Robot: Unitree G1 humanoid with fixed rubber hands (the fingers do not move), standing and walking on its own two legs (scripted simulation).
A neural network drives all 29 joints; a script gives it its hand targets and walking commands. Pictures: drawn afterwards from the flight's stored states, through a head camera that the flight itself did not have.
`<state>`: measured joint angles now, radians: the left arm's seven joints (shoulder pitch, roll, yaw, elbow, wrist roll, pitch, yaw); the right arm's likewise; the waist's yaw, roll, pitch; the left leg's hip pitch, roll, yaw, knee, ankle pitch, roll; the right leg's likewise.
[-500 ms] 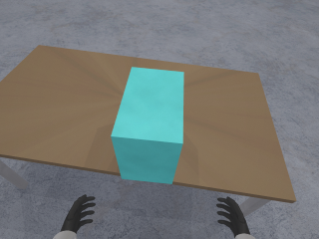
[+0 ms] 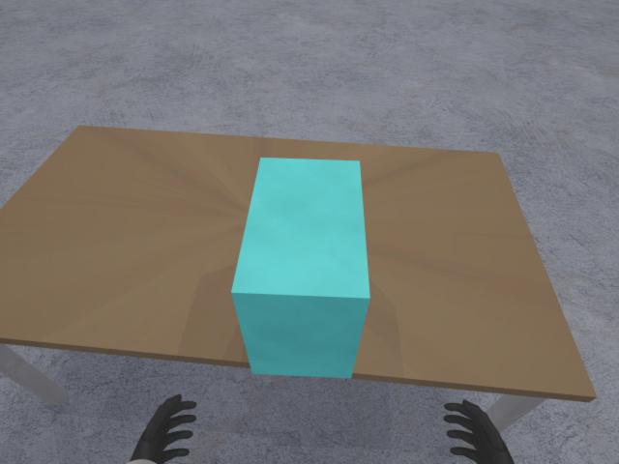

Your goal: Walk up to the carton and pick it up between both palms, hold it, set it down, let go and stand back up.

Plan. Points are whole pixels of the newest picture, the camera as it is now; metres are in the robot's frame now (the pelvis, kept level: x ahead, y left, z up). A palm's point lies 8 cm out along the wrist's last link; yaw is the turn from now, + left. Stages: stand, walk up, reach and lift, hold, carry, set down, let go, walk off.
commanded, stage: let go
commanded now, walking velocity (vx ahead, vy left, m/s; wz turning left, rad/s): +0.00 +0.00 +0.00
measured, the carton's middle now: (305, 267) +0.47 +0.03 -0.09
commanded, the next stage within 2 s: stand in 0.46 s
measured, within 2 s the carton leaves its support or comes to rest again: neither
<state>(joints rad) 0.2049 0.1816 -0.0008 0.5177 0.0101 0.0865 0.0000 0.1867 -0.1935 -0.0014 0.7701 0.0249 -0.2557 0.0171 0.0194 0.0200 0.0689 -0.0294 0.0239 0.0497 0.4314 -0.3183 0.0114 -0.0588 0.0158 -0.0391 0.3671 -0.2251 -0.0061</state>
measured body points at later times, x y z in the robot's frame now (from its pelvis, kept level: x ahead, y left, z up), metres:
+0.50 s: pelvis -0.02 -0.01 +0.00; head -0.02 -0.01 +0.45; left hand +0.15 +0.21 -0.08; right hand +0.14 -0.24 -0.09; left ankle -0.05 +0.10 -0.74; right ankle -0.01 -0.12 -0.74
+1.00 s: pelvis -0.03 -0.01 -0.01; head -0.02 -0.02 +0.44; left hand +0.12 +0.21 -0.11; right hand +0.01 -0.27 -0.15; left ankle -0.05 +0.10 -0.74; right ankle -0.01 -0.12 -0.74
